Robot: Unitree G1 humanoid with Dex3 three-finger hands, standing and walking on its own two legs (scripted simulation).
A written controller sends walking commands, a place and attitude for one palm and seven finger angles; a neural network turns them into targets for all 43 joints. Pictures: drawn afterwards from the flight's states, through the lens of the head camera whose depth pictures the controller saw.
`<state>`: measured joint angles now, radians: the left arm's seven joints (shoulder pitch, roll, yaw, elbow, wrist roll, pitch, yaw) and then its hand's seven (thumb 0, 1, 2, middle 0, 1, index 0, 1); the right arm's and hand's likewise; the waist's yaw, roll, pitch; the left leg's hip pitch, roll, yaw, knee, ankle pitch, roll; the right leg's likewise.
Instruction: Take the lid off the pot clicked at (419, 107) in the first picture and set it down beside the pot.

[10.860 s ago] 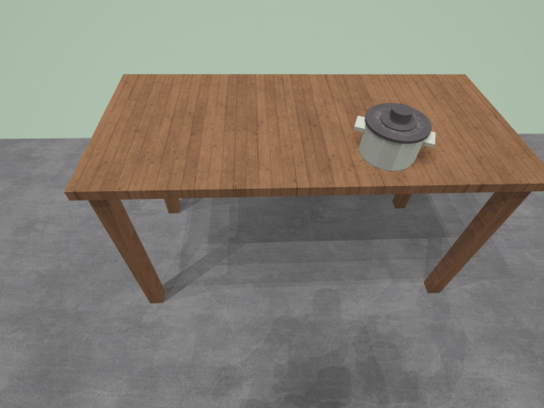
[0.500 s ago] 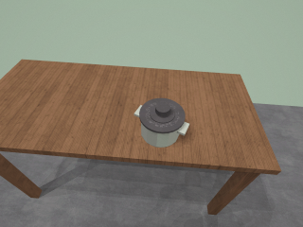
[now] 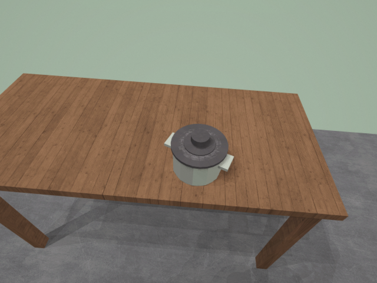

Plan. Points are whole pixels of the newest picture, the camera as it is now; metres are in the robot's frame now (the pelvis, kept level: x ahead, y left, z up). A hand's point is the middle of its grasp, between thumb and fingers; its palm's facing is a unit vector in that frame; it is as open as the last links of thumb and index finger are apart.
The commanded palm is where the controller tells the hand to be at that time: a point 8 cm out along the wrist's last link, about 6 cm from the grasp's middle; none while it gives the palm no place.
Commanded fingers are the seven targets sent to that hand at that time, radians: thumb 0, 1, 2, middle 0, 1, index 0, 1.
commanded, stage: look again from close up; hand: left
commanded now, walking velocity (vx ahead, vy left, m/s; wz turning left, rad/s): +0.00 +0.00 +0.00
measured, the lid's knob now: (200, 137) +0.48 +0.00 +0.02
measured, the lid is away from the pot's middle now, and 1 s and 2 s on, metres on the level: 0.00 0.00 0.00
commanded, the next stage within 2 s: shuffle to correct the standing spot in 0.48 s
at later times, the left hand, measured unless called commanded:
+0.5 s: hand out of the picture -0.03 +0.15 -0.18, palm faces +0.02 -0.99 -0.13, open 7.4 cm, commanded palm none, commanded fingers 0.00 0.90 0.90 -0.20 -0.30 -0.20 -0.30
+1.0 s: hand out of the picture -0.01 +0.15 -0.19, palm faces -0.03 -0.99 -0.15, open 7.4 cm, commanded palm none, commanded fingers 0.00 0.90 0.90 -0.20 -0.30 -0.20 -0.30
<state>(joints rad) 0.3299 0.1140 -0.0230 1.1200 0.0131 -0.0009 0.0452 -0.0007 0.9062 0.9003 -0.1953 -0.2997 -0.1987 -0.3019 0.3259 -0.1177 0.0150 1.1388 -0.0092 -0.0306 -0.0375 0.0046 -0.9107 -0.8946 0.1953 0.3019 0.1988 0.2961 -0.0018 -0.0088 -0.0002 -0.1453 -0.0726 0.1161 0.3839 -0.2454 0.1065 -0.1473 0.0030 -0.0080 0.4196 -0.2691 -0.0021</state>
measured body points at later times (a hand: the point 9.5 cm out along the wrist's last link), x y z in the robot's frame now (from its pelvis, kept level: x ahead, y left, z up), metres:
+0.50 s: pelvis +0.00 +0.00 +0.00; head +0.01 +0.02 +0.45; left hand -0.03 +0.20 -0.17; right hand -0.03 -0.20 -0.16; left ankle -0.02 +0.04 -0.74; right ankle -0.03 -0.12 -0.74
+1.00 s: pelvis +0.01 -0.01 -0.01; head +0.02 +0.00 +0.44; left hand +0.00 +0.20 -0.17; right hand -0.04 -0.22 -0.16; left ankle -0.02 +0.04 -0.74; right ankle -0.02 -0.15 -0.73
